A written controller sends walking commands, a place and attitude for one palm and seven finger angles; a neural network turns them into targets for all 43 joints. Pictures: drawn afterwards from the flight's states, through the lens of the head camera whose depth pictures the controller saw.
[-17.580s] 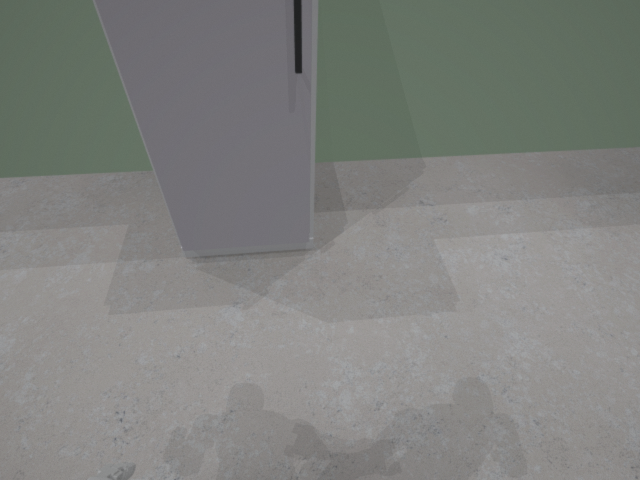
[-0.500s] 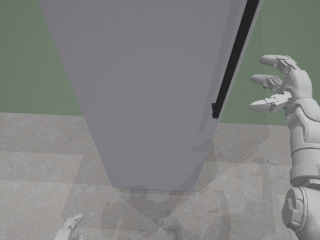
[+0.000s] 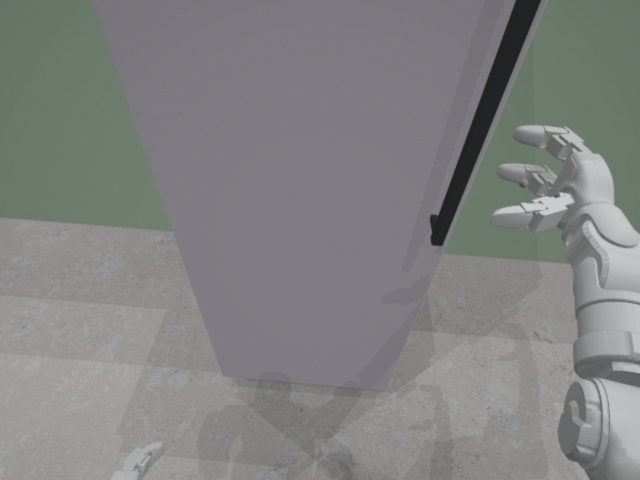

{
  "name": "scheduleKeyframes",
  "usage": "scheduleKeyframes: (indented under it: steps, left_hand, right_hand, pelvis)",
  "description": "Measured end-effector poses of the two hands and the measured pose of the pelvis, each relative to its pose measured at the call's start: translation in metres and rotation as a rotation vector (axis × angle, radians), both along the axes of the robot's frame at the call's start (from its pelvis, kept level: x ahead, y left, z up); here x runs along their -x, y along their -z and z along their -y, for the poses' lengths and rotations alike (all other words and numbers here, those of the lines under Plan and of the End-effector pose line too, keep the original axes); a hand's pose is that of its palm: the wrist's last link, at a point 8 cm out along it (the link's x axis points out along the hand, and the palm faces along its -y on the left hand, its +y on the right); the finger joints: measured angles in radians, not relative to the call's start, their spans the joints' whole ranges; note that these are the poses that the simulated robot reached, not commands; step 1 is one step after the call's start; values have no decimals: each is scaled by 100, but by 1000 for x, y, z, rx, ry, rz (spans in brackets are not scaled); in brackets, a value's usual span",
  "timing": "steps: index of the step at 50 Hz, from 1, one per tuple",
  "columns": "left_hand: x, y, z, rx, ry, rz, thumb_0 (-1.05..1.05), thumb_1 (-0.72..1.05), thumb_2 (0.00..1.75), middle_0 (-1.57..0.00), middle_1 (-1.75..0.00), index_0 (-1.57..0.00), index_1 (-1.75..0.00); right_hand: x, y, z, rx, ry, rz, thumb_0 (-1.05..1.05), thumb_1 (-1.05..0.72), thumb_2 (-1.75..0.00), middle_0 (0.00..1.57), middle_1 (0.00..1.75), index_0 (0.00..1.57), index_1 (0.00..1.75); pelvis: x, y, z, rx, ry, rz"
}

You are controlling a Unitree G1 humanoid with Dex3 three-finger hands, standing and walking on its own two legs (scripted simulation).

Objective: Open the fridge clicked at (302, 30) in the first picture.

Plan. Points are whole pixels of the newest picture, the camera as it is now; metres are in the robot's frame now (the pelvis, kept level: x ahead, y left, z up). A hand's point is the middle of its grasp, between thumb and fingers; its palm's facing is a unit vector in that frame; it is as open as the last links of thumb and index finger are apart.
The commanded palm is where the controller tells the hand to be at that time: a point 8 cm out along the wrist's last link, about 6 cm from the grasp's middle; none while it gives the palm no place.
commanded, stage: move the hooked fingers beside the handle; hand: right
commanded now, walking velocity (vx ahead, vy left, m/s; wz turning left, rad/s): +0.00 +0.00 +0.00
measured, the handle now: (483, 101) +0.50 -0.13 +0.26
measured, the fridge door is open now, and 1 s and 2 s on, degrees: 0 0 0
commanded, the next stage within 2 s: feel for the door with the fingertips in 0.96 s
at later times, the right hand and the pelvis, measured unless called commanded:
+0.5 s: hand (517, 180) +0.43 -0.18 +0.20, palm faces +0.02 +1.00 +0.02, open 14.0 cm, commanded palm +0.41 -0.24 +0.20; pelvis +0.00 +0.01 +0.00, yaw +0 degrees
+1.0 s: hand (530, 181) +0.43 -0.20 +0.20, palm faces +0.02 +1.00 +0.01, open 14.0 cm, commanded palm +0.40 -0.25 +0.20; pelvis -0.01 +0.00 +0.00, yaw +0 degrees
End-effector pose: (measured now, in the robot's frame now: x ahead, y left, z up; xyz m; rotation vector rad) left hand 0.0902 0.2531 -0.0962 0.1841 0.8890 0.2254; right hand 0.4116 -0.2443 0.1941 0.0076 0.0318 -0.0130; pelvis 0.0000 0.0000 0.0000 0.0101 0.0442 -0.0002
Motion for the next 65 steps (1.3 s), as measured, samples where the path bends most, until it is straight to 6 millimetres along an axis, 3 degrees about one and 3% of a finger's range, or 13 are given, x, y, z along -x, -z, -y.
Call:
scheduleKeyframes:
  steps: [4, 8, 12, 16, 23, 34, 44, 57, 65]
  left_hand:
    - [-6, -1, -1, -3, 12, 10, 1, 91, 90, -21, -30, -20, -30]
    - [-13, -5, -4, -19, 28, 22, 1, 91, 90, -21, -30, -20, -30]
    - [-19, -7, -7, -28, 42, 37, 1, 91, 90, -21, -30, -20, -30]
    - [-21, -5, -9, -26, 46, 39, 1, 91, 90, -21, -30, -20, -30]
    - [-9, -3, -13, -20, 18, 21, 1, 91, 90, -21, -30, -20, -30]
    - [11, 1, -20, -29, -23, -30, 1, 91, 90, -21, -30, -20, -30]
    - [-3, -4, -11, -37, 12, 6, 1, 91, 90, -21, -30, -20, -30]
    - [-8, -4, 2, -18, 20, 22, 1, 91, 90, -21, -30, -20, -30]
    - [-9, -2, 5, -23, 39, 5, 1, 91, 90, -21, -30, -20, -30]
  right_hand:
    - [9, 5, 1, 7, 8, 15, -1, 50, -30, 30, 120, 30, 120]
    - [14, -5, 1, 0, 6, 73, -1, 50, -30, 30, 120, 30, 120]
    - [10, -14, -1, 16, -1, 65, -1, 50, -30, 30, 120, 30, 120]
    - [3, -11, -9, 13, -13, 2, -1, 50, -30, 30, 120, 30, 120]
    - [0, 0, -13, -20, -2, 28, -1, 50, -30, 30, 120, 30, 120]
    - [6, -7, 11, 18, 9, 32, -1, 50, -30, 30, 120, 30, 120]
    - [6, -2, -2, -21, -24, 44, -1, 50, -30, 30, 120, 30, 120]
    - [7, -5, 11, 2, -10, 41, -1, 50, -30, 30, 120, 30, 120]
    - [3, 1, -11, -14, -44, 28, -1, 50, -30, 30, 120, 30, 120]
  pelvis:
    - [1, 0, -3, 1, 3, 5]
    - [2, 0, -7, 0, 11, 16]
    - [4, 0, -9, -2, 25, 16]
    - [6, 0, -9, 0, 30, 4]
    - [5, 1, -12, 5, 10, -3]
    - [2, 0, -11, -1, 7, 3]
    - [5, 1, -6, -2, 15, 3]
    - [4, 1, 0, -4, 11, 3]
    - [5, 1, 3, -5, 23, 1]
